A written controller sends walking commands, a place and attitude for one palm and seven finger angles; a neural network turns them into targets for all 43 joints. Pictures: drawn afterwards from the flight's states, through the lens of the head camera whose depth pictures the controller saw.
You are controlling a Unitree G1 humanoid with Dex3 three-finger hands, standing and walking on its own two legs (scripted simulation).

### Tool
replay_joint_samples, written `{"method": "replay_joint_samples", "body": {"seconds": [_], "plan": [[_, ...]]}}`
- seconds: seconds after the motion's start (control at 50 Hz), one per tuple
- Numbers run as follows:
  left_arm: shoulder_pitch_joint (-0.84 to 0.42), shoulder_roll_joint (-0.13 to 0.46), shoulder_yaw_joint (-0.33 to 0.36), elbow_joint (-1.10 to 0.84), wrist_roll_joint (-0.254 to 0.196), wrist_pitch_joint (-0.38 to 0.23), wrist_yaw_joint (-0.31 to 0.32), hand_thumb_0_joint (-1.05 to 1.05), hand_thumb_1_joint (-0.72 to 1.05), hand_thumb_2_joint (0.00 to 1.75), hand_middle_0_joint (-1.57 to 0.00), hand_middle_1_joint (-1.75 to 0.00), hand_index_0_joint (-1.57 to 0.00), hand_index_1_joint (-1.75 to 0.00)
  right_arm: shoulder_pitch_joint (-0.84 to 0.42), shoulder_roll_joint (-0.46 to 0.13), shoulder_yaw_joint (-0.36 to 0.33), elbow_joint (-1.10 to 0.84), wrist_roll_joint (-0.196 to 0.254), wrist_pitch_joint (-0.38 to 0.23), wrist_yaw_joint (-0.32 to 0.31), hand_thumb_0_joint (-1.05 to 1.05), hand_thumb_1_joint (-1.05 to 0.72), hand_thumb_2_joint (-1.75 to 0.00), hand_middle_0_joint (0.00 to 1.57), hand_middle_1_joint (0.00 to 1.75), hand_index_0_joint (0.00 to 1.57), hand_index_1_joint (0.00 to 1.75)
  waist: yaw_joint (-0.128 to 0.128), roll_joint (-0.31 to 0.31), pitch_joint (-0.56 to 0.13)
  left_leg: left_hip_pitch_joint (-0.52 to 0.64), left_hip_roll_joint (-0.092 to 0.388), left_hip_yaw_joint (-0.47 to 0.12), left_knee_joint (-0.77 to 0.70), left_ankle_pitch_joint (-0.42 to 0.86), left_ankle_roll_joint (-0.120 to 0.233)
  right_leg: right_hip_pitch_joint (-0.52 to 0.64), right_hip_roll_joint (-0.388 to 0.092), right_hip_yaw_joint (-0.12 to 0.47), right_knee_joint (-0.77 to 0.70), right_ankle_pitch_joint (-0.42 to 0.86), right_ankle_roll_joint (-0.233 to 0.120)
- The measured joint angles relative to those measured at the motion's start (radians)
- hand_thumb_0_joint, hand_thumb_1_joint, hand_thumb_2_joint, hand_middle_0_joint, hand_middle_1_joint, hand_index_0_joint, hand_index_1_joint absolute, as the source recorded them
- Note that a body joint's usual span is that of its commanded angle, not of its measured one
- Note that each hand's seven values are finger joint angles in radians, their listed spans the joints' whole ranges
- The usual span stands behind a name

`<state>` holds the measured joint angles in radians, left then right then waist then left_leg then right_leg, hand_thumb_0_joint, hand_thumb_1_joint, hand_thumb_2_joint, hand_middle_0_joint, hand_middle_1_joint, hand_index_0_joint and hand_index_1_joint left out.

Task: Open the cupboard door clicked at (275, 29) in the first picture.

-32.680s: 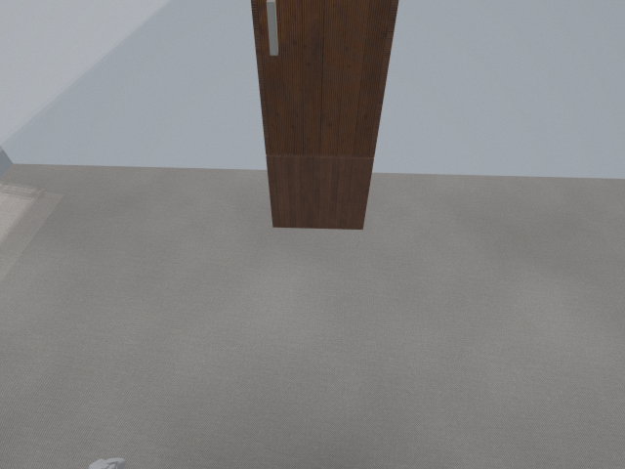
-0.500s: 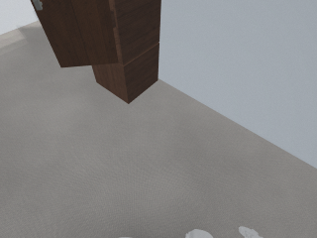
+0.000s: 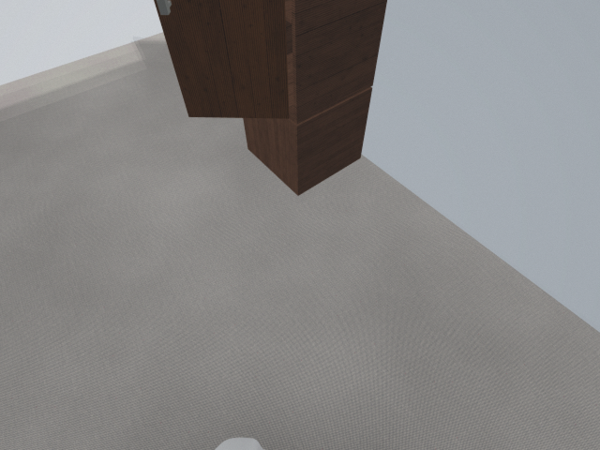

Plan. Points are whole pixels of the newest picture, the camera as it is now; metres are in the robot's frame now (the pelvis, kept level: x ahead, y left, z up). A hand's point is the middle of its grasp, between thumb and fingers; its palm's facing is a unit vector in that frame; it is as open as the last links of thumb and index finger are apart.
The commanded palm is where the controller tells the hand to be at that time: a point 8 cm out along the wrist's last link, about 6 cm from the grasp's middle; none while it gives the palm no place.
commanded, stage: take the last steps up to it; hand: left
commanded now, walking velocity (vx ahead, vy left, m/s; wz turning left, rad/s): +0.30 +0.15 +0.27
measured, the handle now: out of the picture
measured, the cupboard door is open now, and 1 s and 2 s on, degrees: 49 49 49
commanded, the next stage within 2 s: come to a stop and stand still in 1.54 s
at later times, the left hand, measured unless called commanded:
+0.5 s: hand (150, 416) +0.17 +0.26 -0.17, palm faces +0.08 -0.98 -0.20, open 7.4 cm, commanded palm none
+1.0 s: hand (159, 378) +0.23 +0.26 -0.16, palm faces +0.22 -0.95 -0.23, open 7.2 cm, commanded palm none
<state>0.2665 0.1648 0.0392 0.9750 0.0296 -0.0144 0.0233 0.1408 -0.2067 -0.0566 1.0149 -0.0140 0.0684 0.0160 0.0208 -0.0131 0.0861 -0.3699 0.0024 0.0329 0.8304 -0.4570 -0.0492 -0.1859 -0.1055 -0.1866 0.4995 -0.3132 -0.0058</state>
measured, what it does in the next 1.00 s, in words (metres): walks ahead: left foot, then right foot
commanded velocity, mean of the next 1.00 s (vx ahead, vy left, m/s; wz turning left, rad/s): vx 0.30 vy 0.13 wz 0.08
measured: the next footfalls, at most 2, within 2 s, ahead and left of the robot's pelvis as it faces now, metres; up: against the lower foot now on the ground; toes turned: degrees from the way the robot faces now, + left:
left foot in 0.12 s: +0.03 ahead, +0.12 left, +0.00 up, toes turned +7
right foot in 0.64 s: +0.27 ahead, -0.03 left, +0.00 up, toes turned -2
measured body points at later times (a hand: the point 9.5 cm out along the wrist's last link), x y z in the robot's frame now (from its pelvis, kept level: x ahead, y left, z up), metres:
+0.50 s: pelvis +0.10 +0.07 +0.00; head +0.13 +0.06 +0.45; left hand +0.17 +0.31 -0.15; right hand +0.05 -0.15 -0.16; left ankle -0.01 +0.12 -0.74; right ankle +0.18 -0.06 -0.69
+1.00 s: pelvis +0.28 +0.08 +0.01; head +0.31 +0.06 +0.46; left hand +0.22 +0.31 -0.14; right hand +0.39 -0.14 -0.15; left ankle +0.35 +0.26 -0.68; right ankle +0.23 -0.03 -0.74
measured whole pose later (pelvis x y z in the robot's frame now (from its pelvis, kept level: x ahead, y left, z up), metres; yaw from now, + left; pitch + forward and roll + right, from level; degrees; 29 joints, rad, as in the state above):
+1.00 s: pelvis +0.28 +0.08 +0.01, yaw +9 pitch +1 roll +2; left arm 0.34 0.15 0.04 1.11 0.02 -0.08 0.01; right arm 0.16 -0.20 -0.06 1.03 -0.03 0.00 0.03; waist 0.02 0.02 0.04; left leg -0.60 0.10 0.04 0.87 -0.12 -0.05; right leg -0.05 -0.07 -0.18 0.32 -0.28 -0.01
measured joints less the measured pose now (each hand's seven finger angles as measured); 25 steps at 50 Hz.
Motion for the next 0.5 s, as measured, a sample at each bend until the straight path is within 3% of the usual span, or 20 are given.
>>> {"method": "replay_joint_samples", "body": {"seconds": [0.1, 0.12, 0.18, 0.26, 0.36, 0.5], "plan": [[0.036, 0.027, 0.018, 0.040, -0.001, 0.000, -0.014, 0.01, 0.92, 0.90, -0.20, -0.30, -0.21, -0.30, -0.011, 0.012, 0.012, -0.012, -0.003, -0.028, 0.008, 0.01, -0.91, -0.90, 0.20, 0.30, 0.20, 0.29, 0.022, -0.033, -0.013, 0.104, -0.010, 0.055, -0.234, 0.054, 0.023, -0.003, -0.033, -0.032, 0.047, -0.037, 0.036], [0.046, 0.033, 0.022, 0.047, -0.004, 0.005, -0.018, 0.01, 0.92, 0.90, -0.20, -0.30, -0.21, -0.30, -0.009, 0.012, 0.014, -0.019, -0.006, -0.040, 0.008, 0.01, -0.91, -0.90, 0.20, 0.30, 0.20, 0.29, 0.021, -0.038, -0.020, 0.123, -0.015, 0.060, -0.289, 0.116, 0.050, -0.016, -0.044, -0.035, 0.083, -0.058, 0.044], [0.042, 0.050, 0.030, 0.079, -0.004, 0.041, -0.023, 0.01, 0.91, 0.90, -0.20, -0.30, -0.20, -0.30, 0.002, 0.022, 0.018, -0.038, -0.015, -0.070, -0.003, 0.01, -0.91, -0.90, 0.20, 0.30, 0.20, 0.29, 0.021, -0.052, -0.022, 0.127, -0.036, 0.072, -0.268, 0.134, 0.115, -0.130, -0.038, 0.055, 0.372, -0.186, 0.036], [0.000, 0.053, 0.031, 0.092, -0.001, 0.044, -0.034, 0.01, 0.91, 0.90, -0.20, -0.30, -0.20, -0.30, 0.065, 0.035, 0.029, -0.032, -0.012, -0.096, -0.023, 0.00, -0.91, -0.90, 0.20, 0.30, 0.20, 0.29, 0.010, -0.038, -0.033, 0.199, -0.058, 0.060, -0.382, 0.160, 0.126, -0.274, -0.018, 0.118, 0.608, -0.085, 0.028], [-0.060, 0.043, 0.022, 0.062, -0.001, 0.025, -0.035, 0.01, 0.91, 0.90, -0.20, -0.30, -0.20, -0.30, 0.156, 0.050, 0.039, 0.021, -0.008, -0.109, -0.027, 0.00, -0.92, -0.90, 0.20, 0.30, 0.20, 0.29, 0.001, -0.017, -0.040, 0.293, -0.079, 0.039, -0.512, 0.197, 0.144, -0.364, -0.018, 0.129, 0.599, 0.017, 0.039], [-0.145, 0.019, 0.008, 0.040, -0.005, 0.025, -0.035, 0.01, 0.91, 0.90, -0.19, -0.30, -0.20, -0.30, 0.267, 0.071, 0.045, 0.086, -0.012, -0.113, -0.033, 0.01, -0.91, -0.90, 0.20, 0.30, 0.20, 0.29, -0.039, -0.003, -0.032, 0.390, -0.107, 0.031, -0.572, 0.163, 0.144, -0.373, -0.010, 0.109, 0.398, 0.069, 0.030]]}}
